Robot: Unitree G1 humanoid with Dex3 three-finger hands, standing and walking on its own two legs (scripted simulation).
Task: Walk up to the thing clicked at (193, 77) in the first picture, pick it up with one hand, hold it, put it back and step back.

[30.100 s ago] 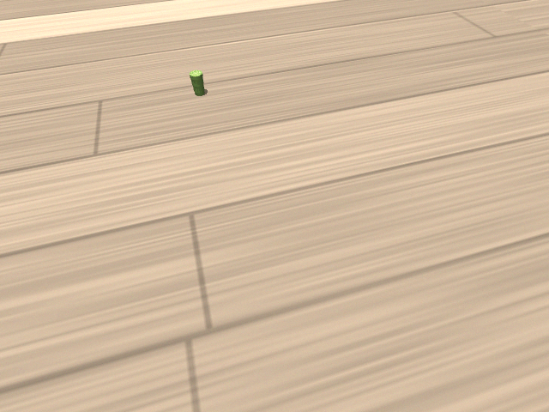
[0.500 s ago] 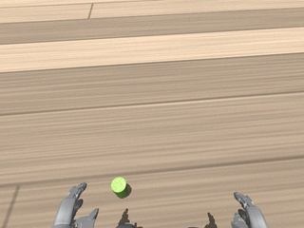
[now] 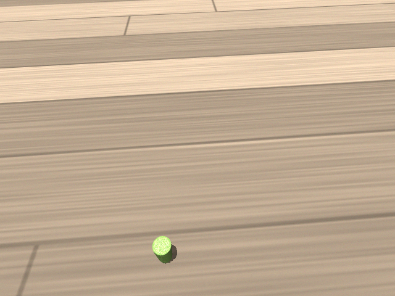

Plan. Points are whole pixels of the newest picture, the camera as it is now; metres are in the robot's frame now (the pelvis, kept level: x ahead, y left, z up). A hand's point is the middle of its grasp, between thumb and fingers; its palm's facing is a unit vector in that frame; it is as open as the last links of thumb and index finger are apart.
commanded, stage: stand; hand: left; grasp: from the side
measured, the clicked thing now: (163, 251) +0.43 +0.20 -0.70
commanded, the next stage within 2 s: step back in 1.60 s
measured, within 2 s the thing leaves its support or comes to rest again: neither
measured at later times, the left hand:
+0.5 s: hand out of the picture +0.04 +0.24 -0.15, palm faces -0.01 -0.94 -0.35, open 7.4 cm
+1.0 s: hand out of the picture +0.07 +0.24 -0.15, palm faces -0.03 -0.94 -0.34, open 7.4 cm
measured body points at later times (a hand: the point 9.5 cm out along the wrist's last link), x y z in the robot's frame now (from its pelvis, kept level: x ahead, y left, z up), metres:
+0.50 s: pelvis -0.01 +0.00 +0.01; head -0.01 -0.01 +0.46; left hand +0.04 +0.29 -0.13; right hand +0.06 -0.30 -0.13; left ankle +0.03 +0.12 -0.74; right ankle +0.01 -0.14 -0.74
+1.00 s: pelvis +0.01 -0.01 +0.01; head +0.02 -0.01 +0.46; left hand +0.07 +0.29 -0.13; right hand +0.07 -0.30 -0.13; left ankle +0.03 +0.12 -0.74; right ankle +0.01 -0.14 -0.74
